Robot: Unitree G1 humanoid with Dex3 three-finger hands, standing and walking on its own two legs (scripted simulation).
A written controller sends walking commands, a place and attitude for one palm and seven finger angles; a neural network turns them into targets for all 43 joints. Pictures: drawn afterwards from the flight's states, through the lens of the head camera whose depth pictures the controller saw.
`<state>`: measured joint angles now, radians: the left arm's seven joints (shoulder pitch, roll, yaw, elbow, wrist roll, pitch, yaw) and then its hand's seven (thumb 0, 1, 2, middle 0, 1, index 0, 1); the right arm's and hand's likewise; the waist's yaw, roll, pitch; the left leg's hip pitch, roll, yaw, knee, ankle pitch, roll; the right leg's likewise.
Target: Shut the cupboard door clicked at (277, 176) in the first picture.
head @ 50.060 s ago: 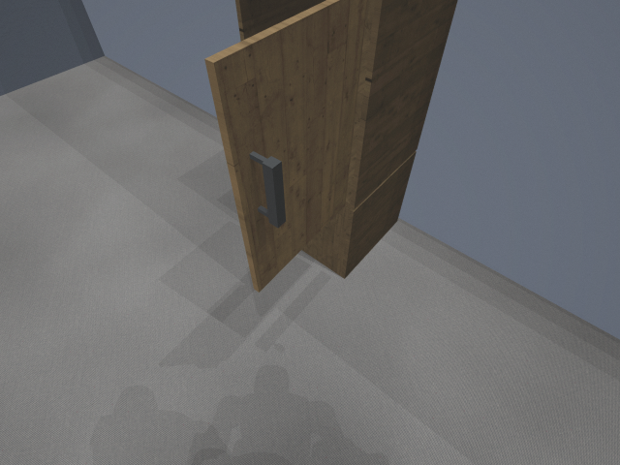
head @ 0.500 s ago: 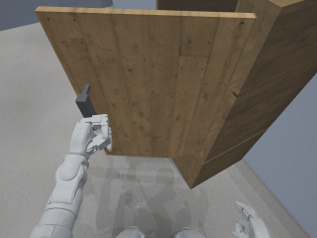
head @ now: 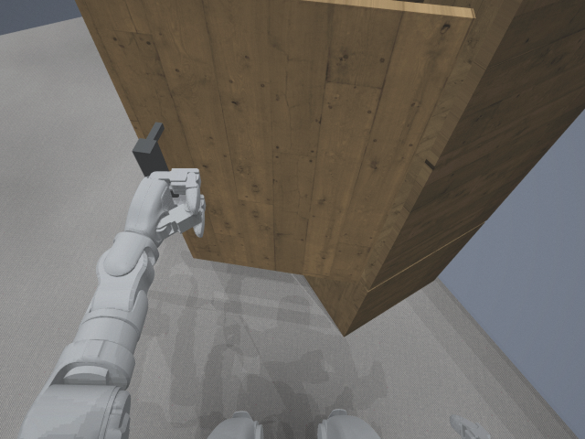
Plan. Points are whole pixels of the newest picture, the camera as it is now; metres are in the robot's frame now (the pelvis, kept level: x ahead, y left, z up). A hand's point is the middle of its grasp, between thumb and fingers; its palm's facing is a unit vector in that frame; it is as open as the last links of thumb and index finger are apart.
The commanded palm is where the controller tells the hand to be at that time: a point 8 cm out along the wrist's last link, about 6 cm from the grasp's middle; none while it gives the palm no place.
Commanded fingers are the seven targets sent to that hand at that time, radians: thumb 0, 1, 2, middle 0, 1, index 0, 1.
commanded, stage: push the door shut along its arc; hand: left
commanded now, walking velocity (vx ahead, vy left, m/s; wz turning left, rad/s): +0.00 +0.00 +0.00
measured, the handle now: (166, 173) +0.48 +0.18 +0.05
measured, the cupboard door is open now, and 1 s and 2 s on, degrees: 50 34 23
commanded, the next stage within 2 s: pull the fist back off the door in 1.18 s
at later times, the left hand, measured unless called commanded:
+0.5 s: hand (227, 177) +0.47 +0.09 +0.06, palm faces -0.37 -0.93 -0.03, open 3.1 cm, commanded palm +0.47 +0.15 +0.06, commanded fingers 0.00 0.90 0.90 -1.30 -1.50 -1.30 -1.50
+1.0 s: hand (243, 155) +0.51 +0.07 +0.06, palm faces -0.45 -0.89 -0.03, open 3.1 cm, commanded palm +0.53 +0.10 +0.06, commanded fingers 0.00 0.90 0.90 -1.30 -1.50 -1.30 -1.50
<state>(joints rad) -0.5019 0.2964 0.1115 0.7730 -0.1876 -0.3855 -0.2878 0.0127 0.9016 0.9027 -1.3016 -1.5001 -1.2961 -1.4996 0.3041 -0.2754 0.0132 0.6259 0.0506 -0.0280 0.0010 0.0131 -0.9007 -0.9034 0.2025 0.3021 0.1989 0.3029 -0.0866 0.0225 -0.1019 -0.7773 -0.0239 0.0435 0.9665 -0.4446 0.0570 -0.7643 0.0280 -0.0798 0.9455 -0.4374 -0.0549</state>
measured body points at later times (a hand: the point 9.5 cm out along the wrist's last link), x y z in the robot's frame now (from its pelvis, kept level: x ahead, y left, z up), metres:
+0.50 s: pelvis -0.01 +0.01 -0.01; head +0.11 +0.01 +0.42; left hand +0.48 +0.14 +0.06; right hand +0.03 -0.26 -0.13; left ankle +0.01 +0.08 -0.68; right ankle +0.01 -0.09 -0.68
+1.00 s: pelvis -0.01 +0.00 -0.03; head +0.14 +0.01 +0.40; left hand +0.53 +0.12 +0.07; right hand +0.00 -0.27 -0.14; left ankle +0.01 +0.08 -0.68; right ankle +0.01 -0.09 -0.68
